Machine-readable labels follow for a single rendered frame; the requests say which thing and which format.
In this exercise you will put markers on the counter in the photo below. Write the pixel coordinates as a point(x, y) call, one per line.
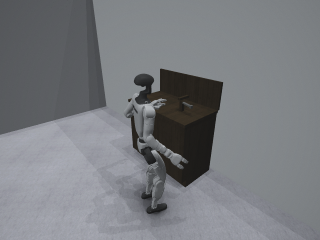
point(187, 132)

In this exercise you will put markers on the right robot forearm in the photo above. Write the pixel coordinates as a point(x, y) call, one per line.
point(155, 144)

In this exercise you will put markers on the robot left upper arm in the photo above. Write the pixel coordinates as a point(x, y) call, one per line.
point(128, 111)

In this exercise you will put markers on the robot left hand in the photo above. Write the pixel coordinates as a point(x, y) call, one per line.
point(157, 103)

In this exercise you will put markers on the robot right upper arm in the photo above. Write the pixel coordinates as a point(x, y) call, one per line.
point(149, 114)

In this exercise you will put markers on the tap lever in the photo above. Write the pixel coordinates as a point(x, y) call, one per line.
point(188, 105)

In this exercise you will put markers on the robot right thigh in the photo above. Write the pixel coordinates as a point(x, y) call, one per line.
point(153, 158)

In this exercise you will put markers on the robot right hand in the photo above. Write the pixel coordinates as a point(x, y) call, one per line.
point(176, 159)

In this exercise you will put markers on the right robot foot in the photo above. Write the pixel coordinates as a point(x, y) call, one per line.
point(159, 208)

